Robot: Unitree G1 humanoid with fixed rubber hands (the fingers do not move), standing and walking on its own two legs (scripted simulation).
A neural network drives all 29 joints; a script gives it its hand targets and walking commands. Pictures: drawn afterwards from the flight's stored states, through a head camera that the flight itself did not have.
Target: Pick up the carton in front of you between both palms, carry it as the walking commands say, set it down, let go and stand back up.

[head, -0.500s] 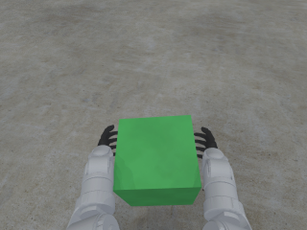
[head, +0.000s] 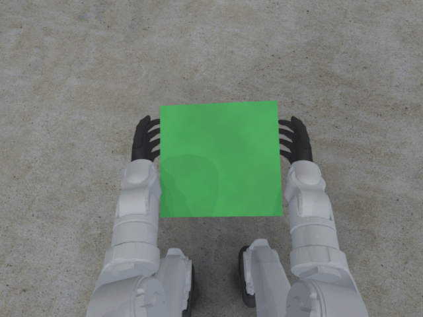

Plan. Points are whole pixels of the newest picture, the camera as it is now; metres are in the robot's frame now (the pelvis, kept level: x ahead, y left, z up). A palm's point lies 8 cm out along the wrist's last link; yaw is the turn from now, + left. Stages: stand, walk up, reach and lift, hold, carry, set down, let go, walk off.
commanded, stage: set down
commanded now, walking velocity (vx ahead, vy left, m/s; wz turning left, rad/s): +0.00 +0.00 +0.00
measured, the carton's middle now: (222, 164) +0.43 -0.03 -0.15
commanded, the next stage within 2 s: none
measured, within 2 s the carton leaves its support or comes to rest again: rests again in 1.74 s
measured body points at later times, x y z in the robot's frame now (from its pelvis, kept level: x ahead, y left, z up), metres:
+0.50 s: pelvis -0.02 +0.01 -0.13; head +0.25 -0.02 +0.23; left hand +0.45 +0.09 -0.23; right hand +0.44 -0.20 -0.23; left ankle +0.06 +0.13 -0.60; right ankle +0.10 -0.11 -0.60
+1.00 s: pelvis -0.04 +0.01 -0.23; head +0.30 -0.06 +0.06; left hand +0.48 +0.07 -0.38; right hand +0.47 -0.23 -0.39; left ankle +0.06 +0.13 -0.60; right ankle +0.10 -0.11 -0.60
